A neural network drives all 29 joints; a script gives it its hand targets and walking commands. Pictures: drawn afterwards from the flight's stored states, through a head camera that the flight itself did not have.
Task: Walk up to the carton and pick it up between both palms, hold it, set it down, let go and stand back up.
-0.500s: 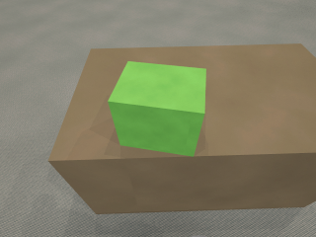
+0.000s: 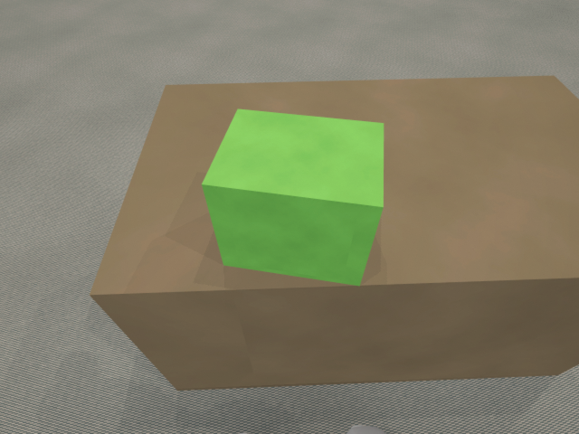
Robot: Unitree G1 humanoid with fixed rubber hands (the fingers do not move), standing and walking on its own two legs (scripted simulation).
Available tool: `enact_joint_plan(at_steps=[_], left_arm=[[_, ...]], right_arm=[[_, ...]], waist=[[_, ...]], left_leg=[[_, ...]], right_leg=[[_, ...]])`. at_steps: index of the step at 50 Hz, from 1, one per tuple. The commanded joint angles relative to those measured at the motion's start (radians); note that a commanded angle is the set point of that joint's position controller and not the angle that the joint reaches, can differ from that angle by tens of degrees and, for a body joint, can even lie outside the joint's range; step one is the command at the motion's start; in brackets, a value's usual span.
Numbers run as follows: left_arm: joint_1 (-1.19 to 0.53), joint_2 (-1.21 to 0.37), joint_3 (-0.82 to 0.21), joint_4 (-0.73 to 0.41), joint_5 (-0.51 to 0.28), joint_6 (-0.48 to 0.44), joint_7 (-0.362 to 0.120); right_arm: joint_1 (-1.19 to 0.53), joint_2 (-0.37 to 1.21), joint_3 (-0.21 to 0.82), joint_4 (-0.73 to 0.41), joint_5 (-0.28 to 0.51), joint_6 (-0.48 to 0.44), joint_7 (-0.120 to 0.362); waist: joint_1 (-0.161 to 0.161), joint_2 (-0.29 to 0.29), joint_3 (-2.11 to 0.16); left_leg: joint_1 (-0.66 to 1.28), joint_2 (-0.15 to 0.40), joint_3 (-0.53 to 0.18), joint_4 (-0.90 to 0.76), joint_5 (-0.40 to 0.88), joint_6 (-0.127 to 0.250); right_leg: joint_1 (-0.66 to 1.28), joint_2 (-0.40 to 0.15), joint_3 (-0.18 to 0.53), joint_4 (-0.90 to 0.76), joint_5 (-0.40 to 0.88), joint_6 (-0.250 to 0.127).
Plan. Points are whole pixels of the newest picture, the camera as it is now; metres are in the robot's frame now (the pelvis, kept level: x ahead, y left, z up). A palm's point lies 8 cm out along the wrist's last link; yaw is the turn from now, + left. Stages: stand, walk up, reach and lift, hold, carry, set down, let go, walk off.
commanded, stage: walk up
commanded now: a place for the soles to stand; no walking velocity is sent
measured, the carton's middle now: (299, 198) +0.51 -0.03 +0.01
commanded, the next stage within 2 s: reach and lift in 1.64 s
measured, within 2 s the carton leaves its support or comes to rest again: neither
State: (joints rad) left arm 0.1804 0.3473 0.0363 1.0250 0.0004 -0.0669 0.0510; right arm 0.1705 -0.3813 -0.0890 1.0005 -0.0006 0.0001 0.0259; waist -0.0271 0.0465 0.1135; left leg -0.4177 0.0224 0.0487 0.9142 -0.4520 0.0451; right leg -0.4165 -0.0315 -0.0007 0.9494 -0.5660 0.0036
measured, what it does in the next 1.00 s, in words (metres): steps on the spot: right foot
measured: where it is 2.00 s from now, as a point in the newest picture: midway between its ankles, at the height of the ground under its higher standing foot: outside the picture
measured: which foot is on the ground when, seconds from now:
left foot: down 0.00-1.00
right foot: down 0.00-0.72, up 0.74-0.94, down 0.96-1.00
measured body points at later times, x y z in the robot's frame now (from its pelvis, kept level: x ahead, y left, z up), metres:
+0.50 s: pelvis -0.01 +0.00 +0.00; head +0.02 -0.01 +0.45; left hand +0.07 +0.30 -0.12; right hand +0.05 -0.33 -0.12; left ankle +0.02 +0.09 -0.69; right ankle +0.02 -0.16 -0.69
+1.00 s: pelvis -0.01 -0.01 +0.00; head +0.00 -0.02 +0.45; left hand +0.06 +0.30 -0.13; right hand +0.05 -0.33 -0.13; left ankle +0.02 +0.09 -0.69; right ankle +0.02 -0.15 -0.70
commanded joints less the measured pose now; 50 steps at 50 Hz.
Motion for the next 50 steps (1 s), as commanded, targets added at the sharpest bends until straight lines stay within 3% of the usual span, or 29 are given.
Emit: enact_joint_plan(at_steps=[1, 4, 5, 6, 7, 8, 9, 13, 16, 17, 18, 19, 22, 23, 26, 27, 28, 29, 30, 34, 35, 36, 37, 39, 43, 45, 48, 49, 50], left_arm=[[-0.003, 0.260, 0.059, -0.063, 0.006, -0.001, 0.011], [0.001, 0.262, 0.055, -0.073, 0.006, -0.004, 0.021], [0.027, 0.243, 0.058, -0.058, 0.001, -0.020, 0.024], [0.069, 0.247, 0.057, -0.038, -0.003, -0.032, 0.024], [0.117, 0.305, 0.070, -0.022, 0.020, -0.040, 0.031], [0.096, 0.381, 0.087, -0.034, 0.039, -0.047, 0.032], [0.105, 0.412, 0.098, -0.044, 0.025, -0.045, 0.031], [-0.009, 0.382, 0.090, -0.056, 0.031, -0.029, 0.033], [-0.080, 0.342, 0.070, -0.068, 0.021, -0.025, 0.019], [-0.096, 0.272, 0.049, -0.088, 0.013, -0.020, 0.015], [-0.071, 0.198, 0.035, -0.064, 0.002, -0.014, 0.013], [-0.079, 0.264, 0.053, -0.059, 0.013, -0.006, 0.018], [-0.038, 0.262, 0.061, -0.051, 0.015, -0.007, 0.005], [-0.025, 0.260, 0.062, -0.063, 0.011, -0.016, 0.008], [0.102, 0.230, 0.053, -0.021, 0.005, -0.037, 0.012], [0.114, 0.287, 0.068, -0.003, 0.018, -0.046, 0.019], [0.115, 0.377, 0.087, -0.015, 0.041, -0.050, 0.023], [0.105, 0.410, 0.103, -0.025, 0.030, -0.046, 0.021], [0.064, 0.418, 0.098, -0.038, 0.027, -0.042, 0.022], [-0.085, 0.362, 0.076, -0.037, 0.030, -0.020, 0.017], [-0.082, 0.319, 0.061, -0.065, 0.026, -0.015, 0.012], [-0.111, 0.231, 0.041, -0.060, 0.011, -0.010, 0.007], [-0.102, 0.242, 0.045, -0.053, 0.013, 0.001, 0.010], [-0.074, 0.283, 0.059, -0.031, 0.008, 0.007, 0.008], [-0.020, 0.252, 0.050, -0.022, 0.006, -0.001, 0.011], [-0.035, 0.255, 0.055, -0.036, 0.008, -0.001, 0.010], [0.087, 0.232, 0.055, -0.006, 0.017, -0.013, 0.013], [0.095, 0.253, 0.061, 0.007, 0.025, -0.027, 0.013], [0.114, 0.342, 0.081, -0.006, 0.043, -0.035, 0.016]], right_arm=[[0.032, -0.279, -0.050, -0.059, -0.023, -0.037, -0.031], [0.016, -0.269, -0.044, -0.081, -0.029, -0.033, -0.033], [-0.031, -0.247, -0.034, -0.085, -0.016, -0.030, -0.030], [-0.082, -0.246, -0.032, -0.104, -0.009, -0.018, -0.026], [-0.126, -0.229, -0.034, -0.131, -0.011, -0.011, -0.020], [-0.116, -0.201, -0.023, -0.118, -0.007, 0.000, -0.020], [-0.140, -0.238, -0.039, -0.140, -0.015, 0.009, -0.025], [-0.062, -0.242, -0.052, -0.099, -0.018, 0.000, -0.004], [0.076, -0.230, -0.051, -0.043, -0.023, -0.025, -0.007], [0.155, -0.273, -0.063, -0.027, -0.038, -0.040, -0.014], [0.080, -0.316, -0.057, -0.026, -0.034, -0.046, -0.013], [0.087, -0.311, -0.062, -0.040, -0.030, -0.046, -0.014], [0.051, -0.294, -0.055, -0.042, -0.025, -0.049, -0.026], [0.029, -0.265, -0.043, -0.043, -0.027, -0.048, -0.029], [-0.114, -0.250, -0.031, -0.103, -0.020, -0.027, -0.016], [-0.135, -0.221, -0.028, -0.112, -0.019, -0.021, -0.012], [-0.110, -0.206, -0.030, -0.113, -0.009, -0.012, -0.014], [-0.135, -0.227, -0.041, -0.120, -0.014, -0.003, -0.016], [-0.138, -0.256, -0.048, -0.110, -0.024, 0.004, -0.012], [0.011, -0.228, -0.048, -0.042, -0.012, -0.023, -0.001], [0.089, -0.233, -0.054, -0.037, -0.029, -0.039, -0.005], [0.116, -0.286, -0.061, -0.013, -0.038, -0.048, -0.012], [0.082, -0.330, -0.062, -0.022, -0.026, -0.049, -0.015], [0.083, -0.304, -0.056, -0.015, -0.008, -0.055, -0.024], [0.046, -0.252, -0.045, -0.032, -0.025, -0.042, -0.036], [0.025, -0.262, -0.044, -0.046, -0.024, -0.037, -0.032], [-0.107, -0.273, -0.051, -0.088, -0.029, -0.022, -0.018], [-0.156, -0.232, -0.028, -0.092, -0.015, -0.015, -0.014], [-0.134, -0.192, -0.024, -0.108, -0.012, -0.013, -0.010]], waist=[[-0.023, 0.042, -0.152], [-0.024, 0.128, -0.174], [0.019, 0.022, -0.157], [0.047, -0.015, -0.180], [0.078, -0.074, -0.187], [0.054, -0.225, -0.113], [0.081, -0.233, -0.100], [0.029, -0.218, -0.052], [-0.047, -0.147, -0.095], [-0.074, 0.020, -0.156], [-0.048, 0.130, -0.139], [-0.051, 0.034, -0.124], [-0.028, 0.080, -0.134], [-0.020, 0.061, -0.152], [0.060, 0.026, -0.195], [0.073, -0.084, -0.194], [0.059, -0.238, -0.185], [0.084, -0.256, -0.122], [0.077, -0.141, -0.093], [-0.022, -0.142, -0.031], [-0.060, -0.059, -0.100], [-0.066, 0.108, -0.098], [-0.059, 0.100, -0.059], [-0.037, -0.007, -0.068], [-0.017, 0.121, -0.159], [-0.011, 0.034, -0.140], [0.052, 0.081, -0.154], [0.080, -0.042, -0.134], [0.080, -0.177, -0.139]], left_leg=[[0.338, 0.266, -0.435, -0.422, 0.458, 0.110], [0.339, 0.277, -0.430, -0.386, 0.518, 0.147], [0.242, 0.266, -0.388, -0.333, 0.562, 0.170], [0.143, 0.207, -0.272, -0.237, 0.546, 0.126], [-0.024, 0.146, -0.149, -0.126, 0.422, 0.046], [-0.187, 0.037, -0.091, 0.037, 0.233, -0.028], [-0.187, 0.011, -0.087, 0.105, -0.200, -0.028], [-0.112, 0.026, -0.118, 0.075, -0.166, -0.023], [0.128, 0.048, -0.107, -0.273, 0.039, -0.021], [0.297, 0.159, -0.346, -0.454, 0.085, 0.035], [0.299, 0.284, -0.566, -0.567, 0.063, 0.118], [0.270, 0.334, -0.613, -0.563, 0.079, 0.145], [0.325, 0.285, -0.483, -0.453, 0.356, 0.132], [0.327, 0.287, -0.441, -0.409, 0.448, 0.186], [0.151, 0.211, -0.256, -0.276, 0.350, 0.123], [-0.017, 0.129, -0.160, -0.140, 0.341, 0.047], [-0.161, 0.027, -0.100, 0.044, 0.240, -0.018], [-0.230, 0.007, -0.099, 0.088, -0.183, -0.036], [-0.185, 0.031, -0.116, 0.131, -0.232, -0.044], [0.050, 0.042, -0.100, -0.115, -0.044, -0.038], [0.165, 0.085, -0.219, -0.340, 0.019, -0.010], [0.258, 0.199, -0.472, -0.549, -0.039, 0.035], [0.237, 0.322, -0.625, -0.635, -0.078, 0.071], [0.286, 0.293, -0.585, -0.569, 0.180, 0.052], [0.388, 0.247, -0.382, -0.403, 0.598, 0.069], [0.290, 0.273, -0.426, -0.436, 0.404, 0.110], [0.098, 0.241, -0.333, -0.383, 0.118, 0.128], [-0.068, 0.181, -0.246, -0.301, 0.086, 0.064], [-0.214, 0.081, -0.136, -0.067, 0.116, -0.006]], right_leg=[[-0.200, 0.004, 0.035, 0.076, -0.030, -0.036], [-0.152, -0.013, -0.009, -0.055, -0.015, -0.034], [-0.026, -0.008, -0.009, -0.163, 0.108, -0.044], [0.116, -0.004, -0.002, -0.344, 0.285, -0.064], [0.244, -0.090, 0.130, -0.374, 0.401, -0.093], [0.253, -0.235, 0.476, -0.480, 0.373, -0.175], [0.173, -0.380, 0.631, -0.541, 0.372, -0.315], [0.067, -0.314, 0.522, -0.479, 0.340, -0.292], [-0.036, -0.200, 0.315, -0.305, 0.388, -0.190], [-0.177, -0.069, 0.144, -0.065, 0.412, -0.098], [-0.266, 0.056, -0.035, 0.049, 0.054, -0.031], [-0.260, 0.019, 0.032, 0.119, -0.052, -0.039], [-0.216, -0.013, 0.027, 0.056, -0.052, -0.038], [-0.186, -0.010, 0.004, 0.009, -0.017, -0.034], [0.112, -0.014, -0.016, -0.321, 0.277, -0.061], [0.241, -0.084, 0.117, -0.361, 0.407, -0.097], [0.278, -0.215, 0.473, -0.483, 0.269, -0.176], [0.255, -0.348, 0.597, -0.513, 0.272, -0.287], [0.148, -0.384, 0.622, -0.529, 0.189, -0.339], [-0.046, -0.256, 0.407, -0.404, 0.246, -0.235], [-0.079, -0.155, 0.287, -0.235, 0.340, -0.156], [-0.225, -0.008, 0.068, -0.007, 0.264, -0.061], [-0.306, 0.047, 0.015, 0.080, -0.023, -0.026], [-0.245, 0.020, 0.062, 0.114, -0.010, -0.025], [-0.212, -0.020, 0.001, 0.046, 0.023, -0.030], [-0.148, -0.019, 0.012, 0.007, 0.009, -0.034], [0.098, -0.014, -0.047, -0.250, 0.167, -0.068], [0.230, -0.025, 0.029, -0.358, 0.235, -0.084], [0.306, -0.174, 0.357, -0.490, 0.157, -0.153]])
